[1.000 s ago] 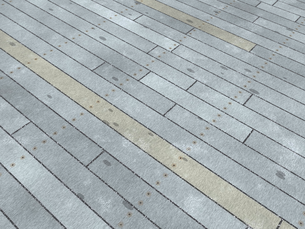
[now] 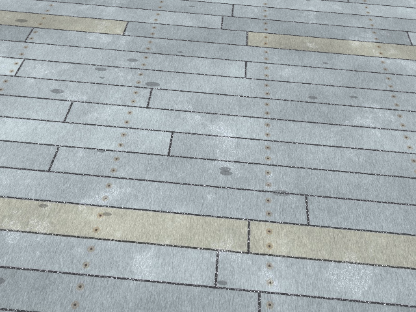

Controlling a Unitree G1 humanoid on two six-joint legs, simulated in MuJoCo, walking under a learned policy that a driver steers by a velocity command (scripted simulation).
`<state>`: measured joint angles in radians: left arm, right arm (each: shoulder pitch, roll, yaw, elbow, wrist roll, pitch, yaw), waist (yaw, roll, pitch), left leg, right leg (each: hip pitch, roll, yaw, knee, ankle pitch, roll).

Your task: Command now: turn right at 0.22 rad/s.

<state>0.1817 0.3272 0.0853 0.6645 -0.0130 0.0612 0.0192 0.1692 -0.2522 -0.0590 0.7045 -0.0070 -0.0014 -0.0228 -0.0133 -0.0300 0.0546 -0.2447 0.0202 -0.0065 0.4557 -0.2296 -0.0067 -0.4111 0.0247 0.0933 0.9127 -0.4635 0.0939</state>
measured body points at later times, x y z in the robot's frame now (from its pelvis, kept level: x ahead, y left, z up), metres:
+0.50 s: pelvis +0.01 -0.03 -0.01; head +0.01 -0.04 +0.44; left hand +0.15 +0.21 -0.12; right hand +0.10 -0.32 -0.13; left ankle +0.00 +0.11 -0.74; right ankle -0.02 -0.14 -0.74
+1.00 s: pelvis +0.19 +0.01 +0.00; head +0.22 +0.03 +0.45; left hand +0.42 +0.23 -0.09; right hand +0.14 -0.26 -0.12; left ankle +0.05 +0.10 -0.74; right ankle +0.38 -0.15 -0.69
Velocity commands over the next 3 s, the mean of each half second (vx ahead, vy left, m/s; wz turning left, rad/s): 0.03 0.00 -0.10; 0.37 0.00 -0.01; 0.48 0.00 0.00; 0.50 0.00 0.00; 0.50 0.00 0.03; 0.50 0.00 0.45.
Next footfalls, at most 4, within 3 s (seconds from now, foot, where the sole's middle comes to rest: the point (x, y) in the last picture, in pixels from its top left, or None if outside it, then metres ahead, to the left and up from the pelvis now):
0.10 right None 0.02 -0.14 -0.78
1.14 right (243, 310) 0.46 -0.12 -0.78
1.66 left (168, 223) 0.76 0.13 -0.78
2.22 right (230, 159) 1.05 -0.11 -0.78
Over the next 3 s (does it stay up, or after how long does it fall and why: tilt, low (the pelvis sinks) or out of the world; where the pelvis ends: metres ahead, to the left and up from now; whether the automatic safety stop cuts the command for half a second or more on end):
stays up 1.31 0.07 0.00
